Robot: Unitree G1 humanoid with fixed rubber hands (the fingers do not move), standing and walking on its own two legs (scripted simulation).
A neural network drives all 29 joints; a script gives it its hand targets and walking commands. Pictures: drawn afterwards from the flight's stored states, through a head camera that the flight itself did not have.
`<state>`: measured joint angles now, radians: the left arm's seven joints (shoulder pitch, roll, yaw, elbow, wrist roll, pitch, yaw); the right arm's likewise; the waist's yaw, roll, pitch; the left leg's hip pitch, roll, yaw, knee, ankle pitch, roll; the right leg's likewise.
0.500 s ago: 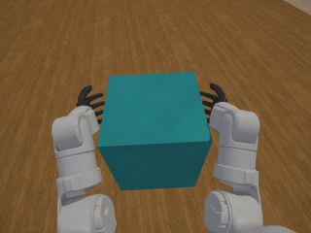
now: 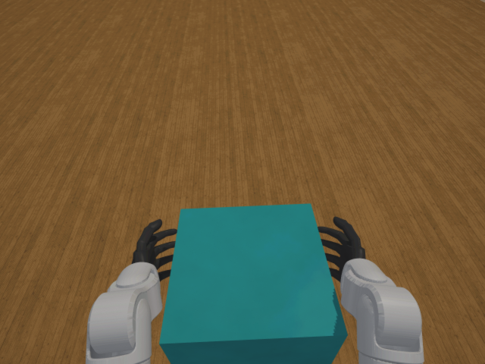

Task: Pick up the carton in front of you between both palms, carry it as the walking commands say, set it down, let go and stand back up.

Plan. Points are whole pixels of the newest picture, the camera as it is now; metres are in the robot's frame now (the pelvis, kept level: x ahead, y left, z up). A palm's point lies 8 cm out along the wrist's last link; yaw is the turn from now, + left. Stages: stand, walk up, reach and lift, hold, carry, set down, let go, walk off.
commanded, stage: carry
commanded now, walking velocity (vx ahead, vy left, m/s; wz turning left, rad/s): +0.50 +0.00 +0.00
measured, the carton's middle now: (249, 302) +0.22 +0.00 -0.02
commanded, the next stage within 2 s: none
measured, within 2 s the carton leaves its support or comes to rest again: neither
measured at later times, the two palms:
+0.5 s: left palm (159, 133) +0.57 +0.18 +0.07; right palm (295, 136) +0.54 -0.12 +0.08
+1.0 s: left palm (195, 68) +0.88 +0.13 +0.07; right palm (296, 67) +0.88 -0.17 +0.06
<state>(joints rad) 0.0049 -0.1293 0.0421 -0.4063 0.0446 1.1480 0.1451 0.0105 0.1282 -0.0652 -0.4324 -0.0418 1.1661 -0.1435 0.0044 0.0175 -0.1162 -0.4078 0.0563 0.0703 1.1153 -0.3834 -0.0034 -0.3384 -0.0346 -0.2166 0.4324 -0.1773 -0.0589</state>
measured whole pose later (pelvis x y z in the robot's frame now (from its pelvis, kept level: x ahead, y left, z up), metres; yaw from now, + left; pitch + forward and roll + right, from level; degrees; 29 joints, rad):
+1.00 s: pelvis +0.65 -0.02 -0.01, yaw +0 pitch +4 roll +0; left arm 0.07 -0.13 0.03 -0.47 0.02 1.14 0.15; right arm 0.07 0.13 -0.06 -0.50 -0.02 1.17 -0.16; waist 0.02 0.03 -0.11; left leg -0.30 0.09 0.06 1.10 -0.43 -0.01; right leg -0.43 -0.06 -0.24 0.52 -0.17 -0.07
